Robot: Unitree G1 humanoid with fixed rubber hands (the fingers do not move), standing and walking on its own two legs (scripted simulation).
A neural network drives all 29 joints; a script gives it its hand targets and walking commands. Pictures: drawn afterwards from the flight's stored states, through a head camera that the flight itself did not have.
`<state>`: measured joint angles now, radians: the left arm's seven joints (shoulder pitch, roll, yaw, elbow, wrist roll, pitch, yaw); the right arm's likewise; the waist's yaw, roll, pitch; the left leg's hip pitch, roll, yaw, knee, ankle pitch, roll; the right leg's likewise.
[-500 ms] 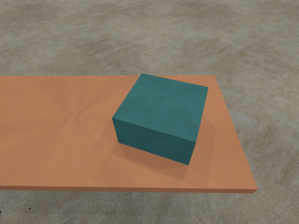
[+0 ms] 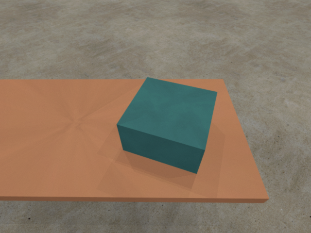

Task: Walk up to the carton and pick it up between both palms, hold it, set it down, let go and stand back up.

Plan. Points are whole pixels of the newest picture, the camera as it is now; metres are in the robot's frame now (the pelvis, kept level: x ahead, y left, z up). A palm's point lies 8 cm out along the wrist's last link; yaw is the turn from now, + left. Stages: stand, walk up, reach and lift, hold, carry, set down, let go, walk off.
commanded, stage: stand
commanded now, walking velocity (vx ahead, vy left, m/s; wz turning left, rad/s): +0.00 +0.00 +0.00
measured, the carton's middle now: (169, 121) +0.49 -0.05 -0.04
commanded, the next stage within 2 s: none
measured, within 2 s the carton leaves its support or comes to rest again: neither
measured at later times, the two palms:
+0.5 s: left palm out of the picture +0.02 +0.24 -0.13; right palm out of the picture +0.01 -0.24 -0.14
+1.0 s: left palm out of the picture +0.02 +0.24 -0.14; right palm out of the picture +0.00 -0.23 -0.14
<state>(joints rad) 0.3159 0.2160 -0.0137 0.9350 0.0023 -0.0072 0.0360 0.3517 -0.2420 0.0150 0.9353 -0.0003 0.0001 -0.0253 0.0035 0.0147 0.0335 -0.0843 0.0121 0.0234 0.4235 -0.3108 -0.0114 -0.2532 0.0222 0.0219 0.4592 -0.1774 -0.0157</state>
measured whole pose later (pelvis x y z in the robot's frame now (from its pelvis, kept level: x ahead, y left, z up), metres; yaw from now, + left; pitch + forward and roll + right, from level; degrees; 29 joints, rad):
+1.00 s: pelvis +0.01 +0.00 +0.00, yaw +0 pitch -1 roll +0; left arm 0.31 0.19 -0.02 1.03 0.00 -0.01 0.05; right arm 0.34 -0.20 0.00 1.03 0.00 -0.01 -0.04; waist 0.00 0.01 0.02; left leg -0.07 0.01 0.03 0.40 -0.31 -0.01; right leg -0.24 0.02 0.03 0.45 -0.18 -0.01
